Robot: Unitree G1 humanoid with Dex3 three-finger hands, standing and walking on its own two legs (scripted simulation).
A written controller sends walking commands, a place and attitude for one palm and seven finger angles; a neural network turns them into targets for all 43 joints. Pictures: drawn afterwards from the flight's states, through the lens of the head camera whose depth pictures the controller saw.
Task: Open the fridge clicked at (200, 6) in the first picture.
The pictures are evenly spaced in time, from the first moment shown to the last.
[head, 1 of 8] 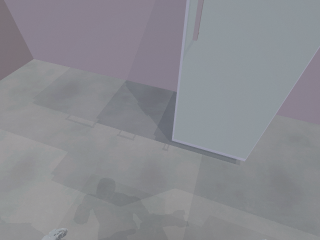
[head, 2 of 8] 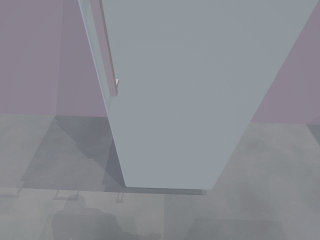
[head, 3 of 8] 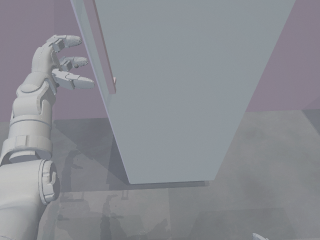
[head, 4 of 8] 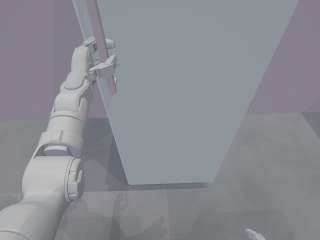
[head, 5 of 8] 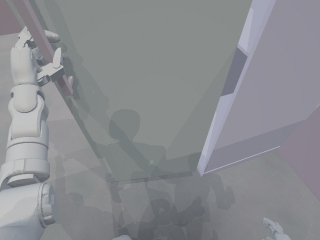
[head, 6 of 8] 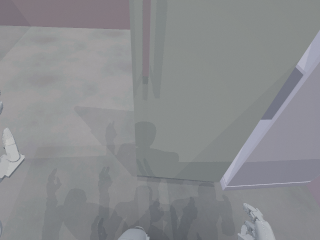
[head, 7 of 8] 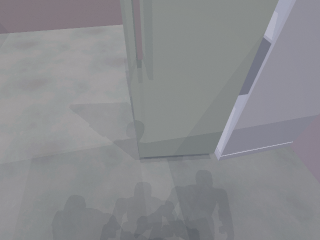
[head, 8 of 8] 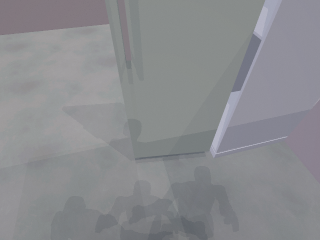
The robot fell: no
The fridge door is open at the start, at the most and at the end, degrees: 0 88 82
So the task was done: yes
